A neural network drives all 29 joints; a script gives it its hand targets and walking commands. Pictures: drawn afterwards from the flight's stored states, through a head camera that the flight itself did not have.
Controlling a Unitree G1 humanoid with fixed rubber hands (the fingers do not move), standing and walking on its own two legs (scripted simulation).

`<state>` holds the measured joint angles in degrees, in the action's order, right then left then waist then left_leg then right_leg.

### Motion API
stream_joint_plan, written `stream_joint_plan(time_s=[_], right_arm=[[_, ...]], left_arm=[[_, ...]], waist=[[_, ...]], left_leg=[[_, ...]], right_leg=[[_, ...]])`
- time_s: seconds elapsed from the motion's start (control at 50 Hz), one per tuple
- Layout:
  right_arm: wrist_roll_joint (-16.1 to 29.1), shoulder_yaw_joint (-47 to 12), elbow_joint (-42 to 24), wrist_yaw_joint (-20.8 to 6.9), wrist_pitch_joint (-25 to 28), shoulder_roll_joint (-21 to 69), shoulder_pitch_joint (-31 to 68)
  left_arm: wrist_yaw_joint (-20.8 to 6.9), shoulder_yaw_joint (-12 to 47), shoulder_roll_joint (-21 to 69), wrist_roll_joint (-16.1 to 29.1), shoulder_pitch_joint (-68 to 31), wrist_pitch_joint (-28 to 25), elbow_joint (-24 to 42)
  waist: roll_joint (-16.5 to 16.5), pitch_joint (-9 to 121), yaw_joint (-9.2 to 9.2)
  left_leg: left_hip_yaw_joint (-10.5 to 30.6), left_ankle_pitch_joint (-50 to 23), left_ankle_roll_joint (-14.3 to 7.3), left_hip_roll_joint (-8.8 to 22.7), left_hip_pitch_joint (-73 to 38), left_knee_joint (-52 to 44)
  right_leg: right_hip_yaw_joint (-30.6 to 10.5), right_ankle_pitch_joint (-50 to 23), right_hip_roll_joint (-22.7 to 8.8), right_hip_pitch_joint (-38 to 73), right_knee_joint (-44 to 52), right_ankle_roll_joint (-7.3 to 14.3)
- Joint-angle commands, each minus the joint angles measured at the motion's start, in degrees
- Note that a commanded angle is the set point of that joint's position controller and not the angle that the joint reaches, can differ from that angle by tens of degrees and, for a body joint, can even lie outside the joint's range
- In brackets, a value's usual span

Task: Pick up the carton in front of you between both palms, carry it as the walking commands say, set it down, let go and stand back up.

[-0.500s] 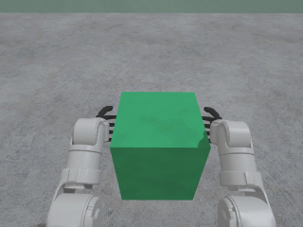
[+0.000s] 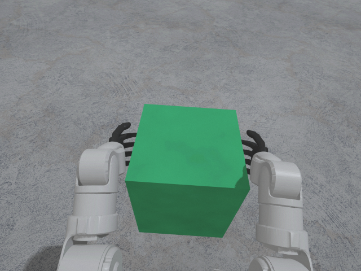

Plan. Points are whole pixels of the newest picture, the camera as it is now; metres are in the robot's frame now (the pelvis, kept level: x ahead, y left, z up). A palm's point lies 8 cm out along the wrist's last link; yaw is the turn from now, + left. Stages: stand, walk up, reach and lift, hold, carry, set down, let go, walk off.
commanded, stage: carry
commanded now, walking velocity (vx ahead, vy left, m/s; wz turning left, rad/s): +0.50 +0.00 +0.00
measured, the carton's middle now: (185, 173) +0.34 +0.00 +0.00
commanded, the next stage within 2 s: none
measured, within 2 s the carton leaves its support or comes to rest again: neither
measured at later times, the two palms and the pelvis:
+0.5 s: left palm (146, 94) +0.53 +0.11 +0.08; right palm (253, 97) +0.55 -0.18 +0.07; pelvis +0.29 -0.05 +0.00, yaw +3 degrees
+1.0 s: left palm (143, 36) +0.85 +0.17 +0.08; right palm (225, 41) +0.83 -0.13 +0.08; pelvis +0.58 +0.03 +0.00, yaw -1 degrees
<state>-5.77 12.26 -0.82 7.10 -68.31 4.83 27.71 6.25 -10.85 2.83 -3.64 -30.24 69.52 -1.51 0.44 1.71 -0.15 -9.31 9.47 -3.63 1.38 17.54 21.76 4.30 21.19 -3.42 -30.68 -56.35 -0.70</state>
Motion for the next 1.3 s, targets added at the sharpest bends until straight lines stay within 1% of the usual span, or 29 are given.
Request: stream_joint_plan(time_s=[0.0,0.18,0.2,0.24,0.26,0.28,0.3,0.32,0.36,0.38,0.44,0.52,0.66,0.7,0.72,0.74,0.76,0.78,0.8,0.84,0.86,0.9,0.96,1.04,1.16,1.2,1.24,1.26,1.28], right_arm=[[25.4,-41.3,-12.4,-15.5,0.3,61.3,36.0],[21.4,-45.0,-17.0,-17.3,-1.0,55.5,11.0],[21.3,-44.8,-17.1,-17.4,-1.2,55.0,9.1],[21.1,-45.4,-17.6,-17.4,-1.6,54.3,6.8],[21.1,-45.6,-17.9,-17.4,-1.9,52.8,7.4],[22.0,-46.2,-19.5,-17.5,-2.6,52.4,9.1],[22.3,-46.9,-20.0,-17.6,-2.9,52.3,10.6],[22.8,-47.5,-19.6,-17.8,-2.6,53.4,11.5],[23.3,-47.9,-19.3,-17.9,-1.6,55.7,12.0],[23.3,-47.8,-18.9,-17.8,-1.1,57.0,11.3],[22.2,-47.9,-18.8,-17.1,-0.1,57.8,8.4],[21.0,-47.6,-19.7,-16.2,0.1,56.7,5.8],[21.7,-46.9,-22.0,-16.0,-2.4,51.0,5.9],[21.8,-46.2,-21.2,-16.2,-3.1,49.8,5.9],[21.6,-45.7,-20.2,-16.3,-3.3,49.5,5.3],[21.4,-44.9,-19.2,-16.4,-3.4,49.0,4.6],[20.5,-44.0,-17.8,-16.6,-3.2,48.3,4.3],[20.8,-43.9,-16.4,-16.6,-2.8,50.0,3.6],[21.7,-44.2,-17.8,-16.8,-2.6,51.5,4.7],[22.8,-45.4,-19.6,-17.3,-1.6,55.9,7.1],[23.2,-46.1,-20.6,-17.5,-1.0,57.5,8.4],[24.0,-46.8,-21.8,-17.7,-0.4,58.3,9.2],[24.6,-47.2,-23.5,-18.0,-0.2,56.7,7.8],[24.2,-46.8,-24.5,-17.8,-1.0,53.3,5.7],[21.6,-45.4,-20.6,-17.3,-2.4,50.5,2.8],[21.4,-45.6,-19.9,-17.3,-2.5,50.7,3.6],[21.5,-46.1,-19.6,-17.2,-2.5,50.8,4.4],[21.6,-46.3,-20.0,-17.3,-2.6,50.5,5.2],[22.2,-47.6,-21.7,-17.3,-2.8,52.0,7.2]], left_arm=[[-12.4,41.4,66.5,22.8,-32.2,-2.3,11.3],[-13.7,45.2,57.9,17.6,-10.4,-0.6,20.6],[-14.2,45.0,58.3,18.2,-8.5,-0.1,20.7],[-15.1,44.3,57.7,18.4,-5.2,0.4,20.5],[-15.4,43.8,56.8,18.4,-3.6,0.6,19.7],[-15.6,42.7,55.1,17.5,-2.8,0.5,18.1],[-15.8,42.6,56.2,17.9,-2.8,0.3,17.2],[-15.9,43.0,57.1,18.6,-3.8,0.1,18.5],[-16.2,44.1,59.7,20.0,-6.3,-0.5,20.3],[-16.3,44.6,60.3,20.4,-7.3,-0.7,21.3],[-16.8,45.5,60.3,21.5,-6.5,-1.2,22.2],[-17.1,46.1,58.1,22.0,-4.7,-1.3,23.6],[-15.9,44.5,52.5,20.1,-2.8,0.7,24.4],[-15.6,44.2,51.5,19.6,-3.1,1.4,23.6],[-15.5,44.2,51.3,19.5,-3.6,1.7,23.4],[-15.4,44.3,50.8,19.3,-4.0,2.0,23.1],[-15.3,45.2,50.9,19.9,-5.5,2.6,24.1],[-15.5,45.5,51.6,20.3,-6.7,2.8,24.3],[-15.7,46.1,53.8,20.6,-7.4,2.4,23.2],[-16.0,46.4,57.3,21.1,-8.2,1.0,23.8],[-16.0,46.8,58.4,21.0,-8.2,0.4,24.3],[-15.6,47.4,60.4,20.8,-8.0,-0.6,24.7],[-14.7,47.2,59.8,19.7,-5.3,-1.3,25.7],[-14.1,46.7,57.0,19.0,-3.0,-0.5,26.5],[-14.9,45.8,53.9,19.3,-2.3,1.4,24.3],[-15.3,45.3,53.8,19.4,-2.9,1.6,23.6],[-15.7,44.6,54.3,19.3,-1.7,1.5,21.7],[-15.8,43.9,54.1,18.9,-0.5,1.2,20.8],[-16.1,43.7,55.1,18.5,-1.0,0.4,19.0]], waist=[[-7.8,25.1,0.95],[-10.4,17.1,1.78],[-10.4,16.4,1.68],[-6.2,18.5,0.44],[-2.2,21.8,-0.79],[12.3,24.5,-1.39],[17.6,22.3,-1.25],[13.4,21.3,-1.11],[3.4,19.0,-0.74],[2.6,17.9,-0.47],[6.3,17.0,-0.47],[6.1,13.9,-0.55],[8.6,9.1,-0.98],[8.3,10.1,-0.65],[6.0,12.7,0.22],[2.2,16.9,1.29],[-11.5,21.7,1.91],[-21.1,22.3,1.85],[-15.7,21.7,1.39],[-5.7,21.0,1.35],[-4.4,20.3,1.02],[-6.5,19.9,0.85],[-7.5,18.1,0.79],[-7.1,14.6,1.09],[-9.3,8.8,1.58],[-10.0,9.0,1.25],[-5.6,15.0,-0.45],[2.6,19.0,-1.59],[19.2,22.9,-1.30]], left_leg=[[14.8,-12.8,-5.2,15.1,-26.3,-8.5],[5.8,-21.5,-2.3,11.7,-26.3,-6.0],[5.4,-20.8,-1.7,11.9,-25.0,-4.4],[0.7,-21.9,0.8,9.6,-15.7,7.3],[-0.8,-13.7,3.0,8.4,-5.6,18.2],[-1.3,1.3,5.7,1.7,10.8,34.9],[3.8,18.8,5.1,-1.2,23.5,43.4],[7.8,19.5,3.4,2.1,25.7,48.7],[9.5,14.1,2.6,6.1,23.4,46.0],[9.4,10.5,2.9,7.1,20.9,42.0],[6.1,3.9,4.4,6.6,18.5,33.6],[2.7,-2.7,5.8,5.8,19.1,20.1],[-1.0,-7.8,3.7,3.2,13.8,6.8],[-3.6,-5.1,2.9,1.5,6.6,3.9],[-6.2,-2.7,2.6,-1.1,-2.8,2.0],[-2.7,0.1,2.2,1.7,-15.7,3.2],[22.8,8.6,-4.0,16.6,-26.8,-2.5],[38.7,4.5,-8.8,23.0,-33.0,-9.2],[34.9,-1.3,-8.9,23.0,-31.5,-8.0],[25.3,-3.6,-5.9,20.3,-24.5,-7.3],[21.2,-1.6,-4.1,19.0,-20.3,-9.1],[15.7,2.3,-3.2,17.1,-16.9,-11.8],[11.6,3.2,-4.4,16.2,-17.5,-14.6],[7.1,-4.9,-4.1,14.2,-20.6,-14.2],[2.9,-15.7,-2.0,13.1,-23.2,-10.6],[1.2,-21.4,-0.8,13.0,-22.7,-5.9],[-4.0,-25.3,2.1,9.3,-13.8,11.7],[-4.1,-13.0,4.6,6.4,-2.6,26.9],[-1.0,10.2,6.6,-1.2,15.5,42.5]], right_leg=[[-0.2,-4.0,-1.3,-6.1,7.2,-1.2],[6.1,-15.5,1.5,0.1,28.8,0.5],[7.2,-15.3,1.8,3.0,31.2,0.9],[10.0,-14.8,3.2,20.6,34.8,2.0],[2.1,-10.8,-2.9,33.2,33.7,3.4],[-23.6,-6.6,-17.3,43.9,38.4,10.1],[-33.9,-11.4,-21.5,47.4,41.8,14.1],[-30.2,-14.7,-21.3,44.7,41.5,13.9],[-20.8,-13.5,-18.3,35.8,42.8,10.6],[-16.7,-10.8,-16.8,31.3,44.7,8.8],[-8.7,-7.4,-14.0,28.0,48.4,8.1],[-3.7,-13.4,-12.0,30.2,49.6,8.2],[1.5,-23.6,-10.8,33.7,45.5,6.2],[3.4,-28.8,-10.3,33.2,38.8,5.1],[6.5,-32.2,-8.0,30.2,30.4,3.7],[8.0,-28.5,-6.3,22.5,19.6,1.9],[7.8,-16.0,-1.0,7.8,1.9,-1.4],[3.6,5.9,4.4,-5.9,-8.6,-1.9],[-2.1,7.1,1.0,-9.1,-15.2,-0.3],[-4.2,1.4,-3.8,-8.7,-13.8,1.5],[-4.6,-2.0,-5.2,-6.5,-9.6,1.5],[-2.5,-5.8,-4.4,-4.1,-4.6,1.1],[-0.3,-9.9,-4.4,-6.0,4.3,-0.3],[2.8,-15.9,-3.3,-6.8,16.6,-0.9],[6.5,-18.8,-1.0,-3.2,27.3,1.0],[8.5,-16.9,0.2,3.1,30.0,2.1],[11.4,-13.1,2.9,24.4,31.7,2.6],[-5.7,-5.1,-8.2,35.4,35.9,4.8],[-30.6,-4.8,-21.2,48.0,41.4,12.6]])
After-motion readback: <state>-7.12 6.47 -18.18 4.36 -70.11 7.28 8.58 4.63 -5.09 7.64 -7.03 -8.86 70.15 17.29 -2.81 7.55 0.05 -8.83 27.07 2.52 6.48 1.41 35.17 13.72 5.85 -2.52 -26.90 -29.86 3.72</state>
